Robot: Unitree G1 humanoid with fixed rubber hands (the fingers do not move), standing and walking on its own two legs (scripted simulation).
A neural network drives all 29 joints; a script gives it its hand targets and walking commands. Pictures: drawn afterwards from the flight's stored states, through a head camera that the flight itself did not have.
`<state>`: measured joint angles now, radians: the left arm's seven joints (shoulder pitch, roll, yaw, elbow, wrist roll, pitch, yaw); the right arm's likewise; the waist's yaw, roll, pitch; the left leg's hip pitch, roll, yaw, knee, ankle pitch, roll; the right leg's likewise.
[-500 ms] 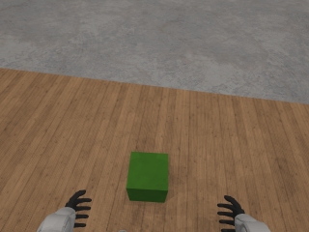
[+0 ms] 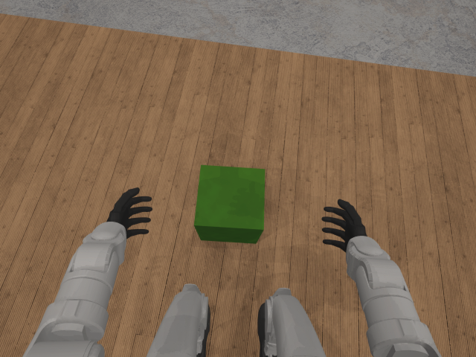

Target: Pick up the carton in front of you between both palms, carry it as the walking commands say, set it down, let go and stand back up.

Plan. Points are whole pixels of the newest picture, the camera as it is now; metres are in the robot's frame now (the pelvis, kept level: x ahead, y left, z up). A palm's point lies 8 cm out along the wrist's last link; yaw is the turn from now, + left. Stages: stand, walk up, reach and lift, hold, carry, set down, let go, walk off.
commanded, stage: reach and lift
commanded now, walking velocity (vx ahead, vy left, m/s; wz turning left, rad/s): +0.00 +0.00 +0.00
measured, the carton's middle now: (230, 207) +0.51 +0.02 -0.56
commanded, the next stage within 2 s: none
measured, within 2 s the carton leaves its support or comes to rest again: neither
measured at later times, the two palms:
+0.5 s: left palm (143, 142) +0.51 +0.22 -0.12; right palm (323, 155) +0.50 -0.17 -0.13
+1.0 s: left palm (162, 182) +0.50 +0.22 -0.33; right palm (300, 188) +0.50 -0.17 -0.33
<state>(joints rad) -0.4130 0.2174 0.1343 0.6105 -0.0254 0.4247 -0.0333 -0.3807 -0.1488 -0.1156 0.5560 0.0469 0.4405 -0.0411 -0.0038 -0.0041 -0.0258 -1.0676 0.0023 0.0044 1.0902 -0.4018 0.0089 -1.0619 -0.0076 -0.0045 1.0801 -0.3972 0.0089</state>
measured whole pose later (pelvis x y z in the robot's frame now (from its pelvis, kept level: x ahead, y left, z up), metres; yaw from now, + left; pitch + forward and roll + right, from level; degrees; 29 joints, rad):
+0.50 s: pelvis -0.02 +0.01 -0.04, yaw +0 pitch +42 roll -1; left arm -1.26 0.34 0.27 1.02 -0.02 0.18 0.01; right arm -1.20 -0.23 -0.29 0.92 0.03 0.19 -0.11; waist 0.00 0.00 0.01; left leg -1.54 0.00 0.00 1.13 -0.32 0.01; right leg -1.53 -0.01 -0.01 1.11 -0.31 0.02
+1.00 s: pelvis -0.02 -0.01 -0.18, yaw +0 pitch +52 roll -1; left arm -1.25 0.35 0.26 0.99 -0.05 0.08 0.03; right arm -1.21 -0.23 -0.26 0.90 0.05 0.10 -0.14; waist 0.01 -0.01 -0.01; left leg -2.08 -0.01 -0.02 1.68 -0.51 -0.01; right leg -2.07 0.02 0.01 1.67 -0.51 0.02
